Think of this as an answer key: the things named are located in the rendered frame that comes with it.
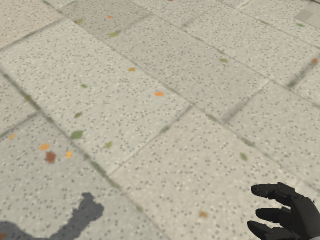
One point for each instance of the right robot hand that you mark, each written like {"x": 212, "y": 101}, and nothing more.
{"x": 300, "y": 222}

